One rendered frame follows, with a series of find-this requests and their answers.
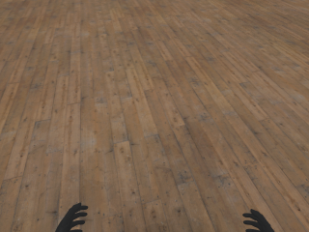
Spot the robot right hand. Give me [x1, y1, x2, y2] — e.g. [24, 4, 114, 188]
[242, 209, 274, 232]

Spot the robot left hand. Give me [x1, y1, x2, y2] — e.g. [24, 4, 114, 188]
[55, 202, 89, 232]

